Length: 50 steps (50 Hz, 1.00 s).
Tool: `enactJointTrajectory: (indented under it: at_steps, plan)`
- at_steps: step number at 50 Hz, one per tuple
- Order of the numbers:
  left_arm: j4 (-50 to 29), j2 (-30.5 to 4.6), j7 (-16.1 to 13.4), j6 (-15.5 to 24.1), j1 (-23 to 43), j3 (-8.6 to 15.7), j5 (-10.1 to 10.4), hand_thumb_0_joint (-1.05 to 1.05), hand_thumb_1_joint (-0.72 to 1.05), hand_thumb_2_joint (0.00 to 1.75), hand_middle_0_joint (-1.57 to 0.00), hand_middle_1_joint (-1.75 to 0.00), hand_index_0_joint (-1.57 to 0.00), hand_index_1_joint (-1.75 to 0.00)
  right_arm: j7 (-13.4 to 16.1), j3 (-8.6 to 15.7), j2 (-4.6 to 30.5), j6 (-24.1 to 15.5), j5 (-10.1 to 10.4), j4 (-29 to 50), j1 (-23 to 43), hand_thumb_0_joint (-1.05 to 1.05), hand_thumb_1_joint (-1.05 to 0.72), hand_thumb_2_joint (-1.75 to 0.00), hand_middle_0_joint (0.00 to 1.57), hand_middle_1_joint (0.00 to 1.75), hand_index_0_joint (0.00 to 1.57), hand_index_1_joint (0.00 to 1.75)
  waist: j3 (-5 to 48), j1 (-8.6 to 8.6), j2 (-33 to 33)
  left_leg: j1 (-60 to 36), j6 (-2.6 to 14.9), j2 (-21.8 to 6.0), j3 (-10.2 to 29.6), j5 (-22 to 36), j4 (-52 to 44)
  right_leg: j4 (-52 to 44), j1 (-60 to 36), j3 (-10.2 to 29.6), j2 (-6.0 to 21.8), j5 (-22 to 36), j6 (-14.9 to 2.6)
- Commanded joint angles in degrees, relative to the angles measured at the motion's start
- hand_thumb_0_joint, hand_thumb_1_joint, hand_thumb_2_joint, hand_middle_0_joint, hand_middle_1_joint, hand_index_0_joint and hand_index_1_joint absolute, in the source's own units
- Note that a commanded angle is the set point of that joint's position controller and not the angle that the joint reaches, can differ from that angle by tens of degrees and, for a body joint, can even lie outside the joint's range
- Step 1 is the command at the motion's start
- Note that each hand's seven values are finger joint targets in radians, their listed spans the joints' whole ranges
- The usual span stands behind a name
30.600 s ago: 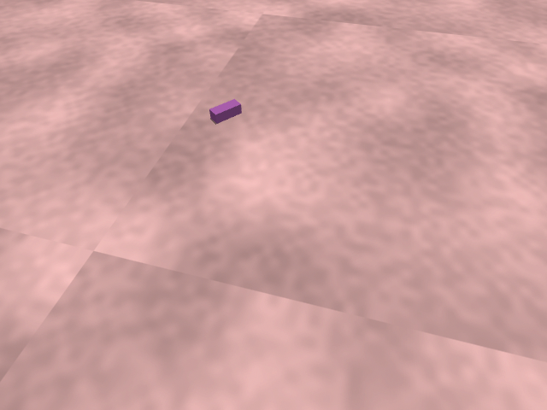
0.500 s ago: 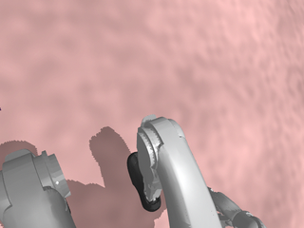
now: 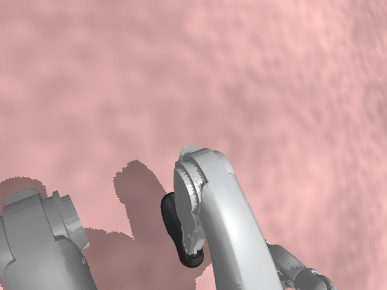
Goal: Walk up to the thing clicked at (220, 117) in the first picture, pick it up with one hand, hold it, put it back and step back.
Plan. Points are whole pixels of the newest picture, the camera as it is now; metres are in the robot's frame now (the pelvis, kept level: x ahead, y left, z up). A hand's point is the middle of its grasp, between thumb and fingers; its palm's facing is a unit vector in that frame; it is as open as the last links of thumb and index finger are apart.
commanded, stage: close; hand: left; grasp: from above
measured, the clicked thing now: out of the picture +0.42 +0.36 -0.26
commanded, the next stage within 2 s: settle in 1.04 s
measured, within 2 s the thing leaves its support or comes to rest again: leaves its support in 1.50 s
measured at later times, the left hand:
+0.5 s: hand out of the picture +0.41 +0.35 -0.25, palm faces -0.45 -0.16 -0.88, open 11.3 cm
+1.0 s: hand out of the picture +0.42 +0.35 -0.24, palm faces -0.44 -0.16 -0.88, open 10.7 cm
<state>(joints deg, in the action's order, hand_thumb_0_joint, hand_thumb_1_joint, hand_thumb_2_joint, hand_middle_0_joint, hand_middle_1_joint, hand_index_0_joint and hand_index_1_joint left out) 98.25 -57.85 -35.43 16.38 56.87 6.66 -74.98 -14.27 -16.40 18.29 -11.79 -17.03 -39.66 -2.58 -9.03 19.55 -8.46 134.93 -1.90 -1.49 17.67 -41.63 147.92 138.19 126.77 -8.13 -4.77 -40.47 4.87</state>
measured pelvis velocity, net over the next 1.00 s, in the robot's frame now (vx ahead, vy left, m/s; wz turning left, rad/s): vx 0.00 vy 0.00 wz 0.00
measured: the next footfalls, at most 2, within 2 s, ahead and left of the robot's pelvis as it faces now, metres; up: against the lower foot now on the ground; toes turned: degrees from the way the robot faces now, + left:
none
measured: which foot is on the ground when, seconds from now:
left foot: down 0.00-1.00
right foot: down 0.00-1.00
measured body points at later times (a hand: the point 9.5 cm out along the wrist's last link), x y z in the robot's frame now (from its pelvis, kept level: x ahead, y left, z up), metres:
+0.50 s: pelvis +0.00 +0.00 +0.00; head +0.26 +0.14 +0.34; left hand +0.43 +0.35 -0.20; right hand +0.08 -0.25 -0.06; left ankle +0.06 +0.13 -0.26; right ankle +0.11 -0.13 -0.26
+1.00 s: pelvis +0.00 +0.00 +0.00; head +0.26 +0.14 +0.34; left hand +0.44 +0.35 -0.19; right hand +0.08 -0.25 -0.06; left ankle +0.06 +0.13 -0.26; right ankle +0.11 -0.13 -0.26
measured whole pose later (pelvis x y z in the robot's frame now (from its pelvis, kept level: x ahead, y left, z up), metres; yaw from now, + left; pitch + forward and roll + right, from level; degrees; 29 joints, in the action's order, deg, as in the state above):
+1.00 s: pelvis +0.00 +0.00 +0.00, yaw +0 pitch +26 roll -14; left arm 98.9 -58.5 -35.1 16.4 57.6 6.4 -74.8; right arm -12.8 -17.1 18.9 -11.1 -16.9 -38.5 -2.8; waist -8.7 19.8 -8.4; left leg 135.1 -1.6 -1.6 17.4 -41.1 147.9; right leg 138.1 127.1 -8.0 -4.9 -39.8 4.9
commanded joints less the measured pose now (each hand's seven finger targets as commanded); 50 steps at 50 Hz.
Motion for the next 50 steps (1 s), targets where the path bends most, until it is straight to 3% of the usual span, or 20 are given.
enactJointTrajectory:
  at_steps: [1,8,13,16,20,21,26,27,29,32,33,36,38,40,42,45,47,48,50]
  plan:
    - [-5.42,-12.64,-2.0,0.28,13.13,0.47,0.56,0.0,-0.2,0.77,-0.28,-0.89,-0.3,-0.86,0.75,5.89,19.35,0.01,0.49,-0.56,-9.66,0.0,-0.9,-0.9,0.2,0.3,0.2,0.3,36.43,2.26,30.55,-28.44,1.87,-1.77,-8.36,13.01,-15.22,-11.42,-17.57,-7.64,-1.42,16.72,-5.35]
    - [-5.01,-13.28,-1.95,-0.37,13.31,0.55,0.49,0.0,-0.11,0.73,-0.34,-0.85,-0.36,-0.82,0.97,5.44,19.38,0.09,0.52,-0.28,-9.72,0.0,-0.89,-0.9,0.2,0.3,0.2,0.3,35.63,2.58,30.26,-28.18,1.87,-1.78,-8.06,13.31,-15.18,-10.95,-16.94,-7.93,-1.28,16.79,-5.38]
    - [-4.59,-13.55,-1.76,-0.36,11.92,0.94,0.75,0.0,-0.02,0.75,-0.41,-0.84,-0.43,-0.81,1.24,5.57,19.32,0.27,0.69,-0.27,-8.97,0.0,-0.89,-0.9,0.2,0.3,0.2,0.3,35.89,1.73,30.08,-27.97,1.76,-1.75,-8.17,12.62,-15.44,-11.07,-16.95,-7.83,-1.31,15.92,-5.49]
    - [-4.09,-12.85,-1.24,-0.23,12.08,0.42,0.67,0.0,0.01,0.72,-0.44,-0.82,-0.46,-0.8,1.05,5.24,19.39,0.15,0.47,-0.02,-9.76,0.0,-0.89,-0.9,0.2,0.3,0.2,0.3,34.34,2.79,28.84,-27.28,2.0,-1.61,-8.09,11.96,-15.24,-11.13,-16.37,-8.11,-1.32,15.7,-5.25]
    - [-5.14,-13.79,-1.5,0.0,11.83,1.3,1.26,0.0,0.08,0.72,-0.49,-0.82,-0.51,-0.79,1.33,5.02,19.11,0.31,0.41,0.06,-9.38,0.0,-0.89,-0.9,0.2,0.3,0.2,0.3,36.59,1.7,28.64,-27.4,2.07,-1.8,-8.08,12.41,-15.43,-11.99,-18.21,-7.63,-1.48,15.8,-5.22]
    - [-2.05,-12.45,-1.23,-0.42,10.46,0.03,0.85,0.0,0.09,0.71,-0.49,-0.81,-0.52,-0.78,1.31,4.92,19.09,0.25,0.42,0.43,-9.44,0.0,-0.89,-0.9,0.2,0.3,0.2,0.3,34.14,2.52,27.16,-26.11,2.32,-1.68,-8.25,11.34,-14.65,-11.61,-16.74,-7.5,-1.41,15.41,-5.16]
    - [-5.05,-14.28,-1.29,0.16,12.3,1.06,0.78,0.0,0.16,0.74,-0.55,-0.8,-0.58,-0.78,1.58,4.95,19.36,0.42,0.55,0.47,-9.46,0.0,-0.89,-0.9,0.2,0.3,0.2,0.3,35.92,1.92,28.89,-27.58,1.9,-1.69,-7.77,11.9,-15.72,-11.33,-16.94,-7.98,-1.36,15.2,-5.34]
    - [-2.94,-12.82,-1.15,-0.1,11.3,0.01,0.32,0.0,0.16,0.73,-0.56,-0.8,-0.58,-0.77,1.49,5.07,19.36,0.4,0.48,0.38,-9.51,0.0,-0.89,-0.9,0.2,0.3,0.2,0.3,34.53,2.43,28.87,-27.74,1.83,-1.67,-7.83,12.22,-15.45,-10.75,-16.25,-7.89,-1.32,15.69,-5.43]
    - [-4.3,-13.9,-1.45,-0.01,12.26,0.51,0.32,0.0,0.18,0.75,-0.58,-0.79,-0.6,-0.77,1.51,4.94,19.28,0.45,0.38,0.2,-9.47,0.0,-0.89,-0.9,0.2,0.3,0.2,0.3,35.84,2.13,29.19,-28.19,1.93,-1.8,-8.09,13.09,-14.91,-11.13,-17.15,-7.69,-1.5,16.58,-5.28]
    - [-1.32,-12.2,-1.27,-0.22,10.61,-0.09,0.73,0.0,0.21,0.74,-0.59,-0.8,-0.61,-0.78,1.41,4.28,18.85,0.42,0.16,0.3,-9.45,0.0,-0.89,-0.9,0.2,0.3,0.2,0.3,33.15,2.94,27.04,-25.88,2.26,-1.65,-8.15,11.78,-14.7,-11.47,-16.53,-7.82,-1.47,15.8,-5.1]
    - [-1.7,-13.21,-1.31,-0.13,11.06,-0.18,0.9,0.0,0.23,0.75,-0.61,-0.8,-0.63,-0.78,1.59,3.87,18.82,0.37,0.29,0.57,-8.93,0.0,-0.89,-0.9,0.2,0.3,0.2,0.3,32.34,2.95,26.4,-24.95,2.35,-1.69,-8.26,10.29,-14.81,-12.0,-16.45,-7.53,-1.37,14.44,-5.06]
    - [-5.38,-14.51,-1.41,0.09,12.93,0.25,0.91,0.0,0.27,0.77,-0.65,-0.8,-0.66,-0.78,2.05,4.75,19.68,0.5,0.29,0.52,-9.57,0.0,-0.89,-0.9,0.2,0.3,0.2,0.3,36.01,2.04,27.94,-26.61,2.28,-1.64,-8.33,11.17,-14.96,-12.26,-17.61,-7.33,-1.43,15.02,-5.12]
    - [-2.63,-12.8,-1.15,-0.28,11.01,-0.49,1.12,0.0,0.28,0.75,-0.65,-0.8,-0.67,-0.78,1.93,4.34,18.84,0.44,0.29,0.95,-9.24,0.0,-0.9,-0.9,0.2,0.3,0.2,0.3,33.75,2.39,26.03,-25.22,2.41,-1.74,-8.3,10.25,-14.81,-12.18,-16.93,-7.24,-1.46,14.39,-5.03]
    - [-4.43,-13.96,-1.38,-0.15,11.83,0.94,1.24,0.0,0.29,0.75,-0.66,-0.8,-0.68,-0.78,1.99,4.67,19.26,0.48,0.49,0.88,-9.71,0.0,-0.9,-0.9,0.2,0.3,0.2,0.3,35.75,1.71,27.75,-27.15,2.01,-1.56,-7.84,11.95,-15.72,-11.55,-17.09,-7.96,-1.34,15.27,-5.33]
    - [-3.57,-13.34,-1.15,-0.3,11.59,-0.26,0.97,0.0,0.31,0.77,-0.68,-0.79,-0.69,-0.78,1.93,4.78,19.27,0.58,0.38,1.02,-9.36,0.0,-0.89,-0.9,0.2,0.3,0.2,0.3,34.71,2.17,27.26,-26.21,2.24,-1.78,-8.14,11.24,-14.86,-11.55,-16.85,-7.44,-1.57,15.15,-5.21]
    - [-3.62,-13.95,-1.33,-0.35,11.07,0.87,1.26,0.0,0.31,0.77,-0.68,-0.79,-0.69,-0.78,2.17,4.8,19.18,0.76,0.55,0.87,-9.34,0.0,-0.89,-0.9,0.2,0.3,0.2,0.3,36.05,1.58,27.44,-26.69,2.12,-1.69,-8.15,12.15,-15.29,-11.82,-17.85,-7.37,-1.54,15.89,-5.32]
    - [-1.34,-12.93,-0.77,-0.62,10.93,-0.13,0.76,0.0,0.32,0.74,-0.68,-0.8,-0.7,-0.78,1.85,4.32,18.78,0.53,0.47,0.93,-9.42,0.0,-0.89,-0.9,0.2,0.3,0.2,0.3,32.37,2.4,27.08,-25.41,2.09,-1.57,-8.03,10.5,-15.32,-11.18,-15.61,-7.8,-1.18,14.16,-5.35]
    - [-2.36,-13.48,-0.95,-0.41,9.9,0.54,1.2,0.0,0.33,0.78,-0.69,-0.8,-0.71,-0.78,2.1,4.46,18.83,0.81,0.53,1.06,-8.88,0.0,-0.89,-0.9,0.2,0.3,0.2,0.3,33.34,1.8,25.96,-25.13,2.2,-1.68,-8.01,10.16,-15.74,-12.08,-16.61,-7.58,-1.57,13.82,-5.31]
    - [-6.58,-15.05,-1.14,0.17,14.2,0.77,0.77,0.0,0.37,0.77,-0.71,-0.81,-0.73,-0.79,2.24,5.02,19.81,0.77,0.41,1.16,-9.49,0.0,-0.89,-0.9,0.2,0.3,0.2,0.3,36.84,1.56,30.04,-27.95,1.9,-1.51,-8.16,12.54,-15.48,-11.38,-17.09,-7.62,-1.2,15.92,-5.47]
